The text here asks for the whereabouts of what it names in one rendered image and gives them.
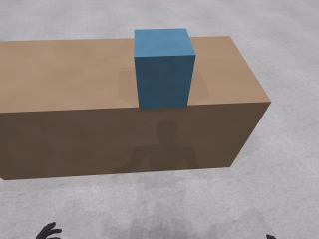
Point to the robot left hand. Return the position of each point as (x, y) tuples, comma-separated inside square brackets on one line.
[(47, 231)]

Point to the carton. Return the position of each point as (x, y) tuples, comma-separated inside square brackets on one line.
[(164, 62)]

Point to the pedestal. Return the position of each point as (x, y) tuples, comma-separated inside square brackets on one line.
[(71, 108)]

